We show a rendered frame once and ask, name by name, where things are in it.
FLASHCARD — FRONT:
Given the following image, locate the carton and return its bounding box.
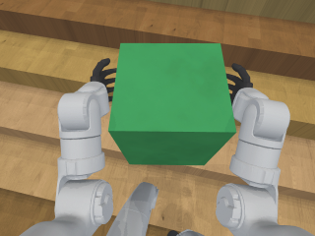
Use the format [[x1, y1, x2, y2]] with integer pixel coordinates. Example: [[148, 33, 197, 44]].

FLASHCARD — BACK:
[[108, 43, 236, 166]]

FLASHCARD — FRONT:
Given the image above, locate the left robot hand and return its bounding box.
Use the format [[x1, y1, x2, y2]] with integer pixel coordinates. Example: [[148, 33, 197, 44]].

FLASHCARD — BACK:
[[90, 58, 117, 102]]

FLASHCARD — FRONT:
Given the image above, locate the left robot upper arm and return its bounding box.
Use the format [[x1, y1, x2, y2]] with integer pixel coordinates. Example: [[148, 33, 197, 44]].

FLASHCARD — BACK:
[[20, 179, 114, 236]]

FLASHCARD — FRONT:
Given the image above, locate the robot right forearm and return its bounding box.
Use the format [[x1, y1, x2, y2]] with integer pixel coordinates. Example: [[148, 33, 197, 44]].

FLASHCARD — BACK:
[[229, 88, 290, 219]]

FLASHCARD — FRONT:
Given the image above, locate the right robot hand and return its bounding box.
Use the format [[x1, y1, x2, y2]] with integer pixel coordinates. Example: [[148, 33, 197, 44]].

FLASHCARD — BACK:
[[226, 63, 253, 106]]

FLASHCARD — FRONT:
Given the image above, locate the robot left thigh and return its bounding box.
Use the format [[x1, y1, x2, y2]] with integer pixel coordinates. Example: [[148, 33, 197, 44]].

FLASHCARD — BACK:
[[106, 182, 159, 236]]

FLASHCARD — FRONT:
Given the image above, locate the right robot upper arm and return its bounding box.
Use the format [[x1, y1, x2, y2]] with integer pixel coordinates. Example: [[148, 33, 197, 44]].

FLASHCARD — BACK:
[[216, 183, 315, 236]]

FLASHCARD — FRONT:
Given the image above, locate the robot left forearm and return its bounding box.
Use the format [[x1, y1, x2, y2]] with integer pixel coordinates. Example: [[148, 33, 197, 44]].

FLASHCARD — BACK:
[[54, 81, 110, 216]]

